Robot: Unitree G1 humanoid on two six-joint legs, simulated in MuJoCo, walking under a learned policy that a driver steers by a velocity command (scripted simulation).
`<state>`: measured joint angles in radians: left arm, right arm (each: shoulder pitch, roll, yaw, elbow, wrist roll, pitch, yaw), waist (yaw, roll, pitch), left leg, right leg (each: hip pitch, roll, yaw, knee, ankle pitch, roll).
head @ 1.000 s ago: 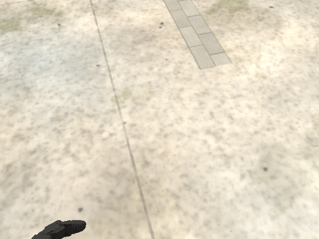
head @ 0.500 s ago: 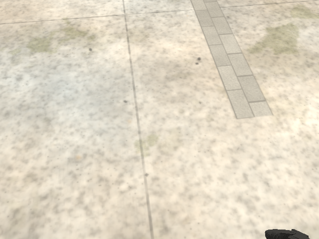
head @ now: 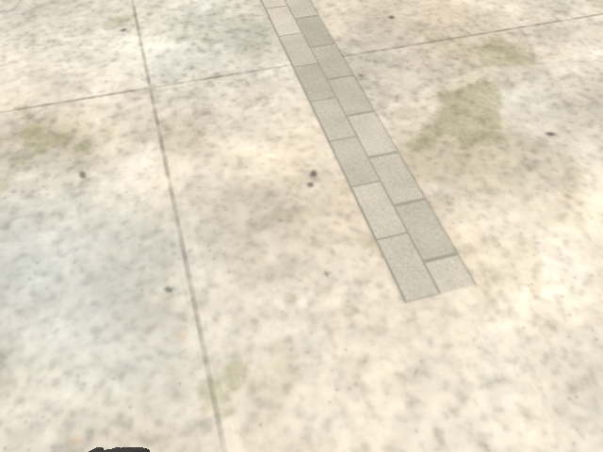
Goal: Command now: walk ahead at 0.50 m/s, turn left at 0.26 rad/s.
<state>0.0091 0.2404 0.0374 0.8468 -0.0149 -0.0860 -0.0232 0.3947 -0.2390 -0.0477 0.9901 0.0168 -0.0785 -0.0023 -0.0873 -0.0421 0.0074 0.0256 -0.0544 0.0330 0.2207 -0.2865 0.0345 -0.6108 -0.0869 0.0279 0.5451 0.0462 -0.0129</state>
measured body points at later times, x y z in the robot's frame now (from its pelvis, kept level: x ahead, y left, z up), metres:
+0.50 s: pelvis +0.26 -0.01 +0.00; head +0.28 +0.00 +0.45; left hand +0.21 +0.26 -0.14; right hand +0.50 -0.21 -0.10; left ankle +0.39 +0.17 -0.69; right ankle +0.19 -0.14 -0.74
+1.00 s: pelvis +0.43 +0.08 +0.00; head +0.45 +0.09 +0.45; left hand +0.43 +0.37 -0.13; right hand +0.64 -0.11 -0.12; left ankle +0.41 +0.16 -0.74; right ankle +0.55 -0.05 -0.72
